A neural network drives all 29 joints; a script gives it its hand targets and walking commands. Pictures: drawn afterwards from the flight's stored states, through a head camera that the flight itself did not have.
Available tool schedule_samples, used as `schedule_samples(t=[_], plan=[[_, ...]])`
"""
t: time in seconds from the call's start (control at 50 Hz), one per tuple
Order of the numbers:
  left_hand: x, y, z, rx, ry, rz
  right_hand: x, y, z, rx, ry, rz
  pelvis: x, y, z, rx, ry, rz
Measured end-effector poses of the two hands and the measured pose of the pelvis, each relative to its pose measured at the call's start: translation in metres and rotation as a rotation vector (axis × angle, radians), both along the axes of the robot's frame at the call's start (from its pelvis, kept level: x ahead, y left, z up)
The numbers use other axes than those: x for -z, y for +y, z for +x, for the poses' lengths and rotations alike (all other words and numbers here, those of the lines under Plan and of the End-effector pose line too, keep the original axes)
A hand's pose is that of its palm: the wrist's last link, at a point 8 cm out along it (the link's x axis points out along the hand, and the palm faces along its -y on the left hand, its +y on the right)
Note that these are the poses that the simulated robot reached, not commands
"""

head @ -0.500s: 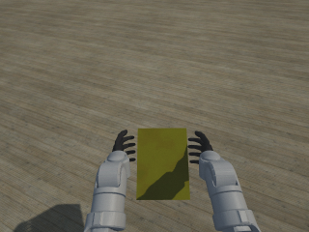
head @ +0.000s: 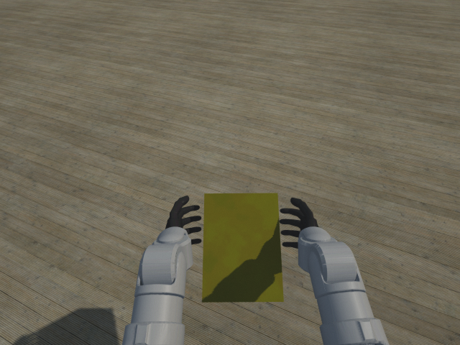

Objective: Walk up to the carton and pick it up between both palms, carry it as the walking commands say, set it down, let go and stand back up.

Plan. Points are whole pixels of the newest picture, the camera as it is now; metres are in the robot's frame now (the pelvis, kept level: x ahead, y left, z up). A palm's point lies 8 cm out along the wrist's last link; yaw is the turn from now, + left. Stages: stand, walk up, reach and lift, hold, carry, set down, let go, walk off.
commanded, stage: carry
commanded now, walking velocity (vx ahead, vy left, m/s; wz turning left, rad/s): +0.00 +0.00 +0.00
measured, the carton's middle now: (240, 246) +0.35 +0.00 -0.06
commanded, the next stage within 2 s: none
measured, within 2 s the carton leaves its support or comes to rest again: neither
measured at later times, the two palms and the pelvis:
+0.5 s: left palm (166, 267) +0.24 +0.12 +0.07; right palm (311, 264) +0.24 -0.11 +0.07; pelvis -0.07 +0.01 -0.02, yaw -1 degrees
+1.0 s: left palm out of the picture +0.06 +0.16 +0.05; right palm out of the picture +0.04 -0.07 +0.05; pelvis -0.28 +0.05 -0.02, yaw +2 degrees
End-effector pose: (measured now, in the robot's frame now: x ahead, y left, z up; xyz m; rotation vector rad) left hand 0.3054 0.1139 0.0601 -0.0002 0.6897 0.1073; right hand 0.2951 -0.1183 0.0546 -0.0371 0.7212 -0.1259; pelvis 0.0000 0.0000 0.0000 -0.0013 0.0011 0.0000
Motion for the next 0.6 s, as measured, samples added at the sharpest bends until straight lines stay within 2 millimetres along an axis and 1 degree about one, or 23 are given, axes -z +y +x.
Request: schedule_samples(t=[0.06,0.16,0.22,0.26,0.3,0.34,0.4,0.46,0.54,0.6], plan=[[-0.005,0.0,0.0,-0.006,0.002,0.007,-0.001,0.001,0.0,-0.003,0.006,0.002,-0.001,0.0,-0.003,0.003,0.002,-0.002],[-0.004,0.001,-0.002,-0.013,0.011,0.013,0.0,0.002,-0.001,-0.01,0.016,0.001,-0.001,-0.002,-0.004,0.004,0.01,-0.001],[-0.019,0.001,-0.01,-0.035,-0.03,-0.009,-0.015,0.003,-0.009,0.005,-0.024,0.015,0.001,-0.003,-0.009,-0.002,0.001,-0.007],[-0.027,0.002,-0.012,-0.042,-0.047,-0.026,-0.025,0.004,-0.01,0.018,-0.04,0.021,0.003,-0.003,-0.016,0.003,0.001,-0.009],[-0.031,0.002,-0.015,-0.049,-0.056,-0.031,-0.032,0.004,-0.011,0.027,-0.048,0.028,0.006,-0.002,-0.023,0.006,0.01,-0.008],[-0.032,0.002,-0.02,-0.049,-0.059,-0.026,-0.034,0.004,-0.015,0.033,-0.05,0.032,0.009,-0.001,-0.03,0.007,0.017,-0.008],[-0.026,0.003,-0.032,-0.047,-0.025,-0.024,-0.03,0.006,-0.027,0.044,-0.016,0.031,0.014,0.002,-0.043,0.012,0.017,-0.009],[-0.016,0.006,-0.049,-0.043,0.028,-0.019,-0.021,0.009,-0.045,0.059,0.035,0.031,0.017,0.006,-0.059,0.008,0.011,-0.012],[-0.006,0.01,-0.078,-0.054,0.079,0.005,-0.007,0.014,-0.073,0.065,0.083,0.05,0.021,0.01,-0.089,0.033,0.009,-0.029],[0.0,0.011,-0.101,-0.082,0.103,0.01,0.005,0.015,-0.096,0.044,0.108,0.05,0.022,0.006,-0.114,0.019,0.0,-0.033]])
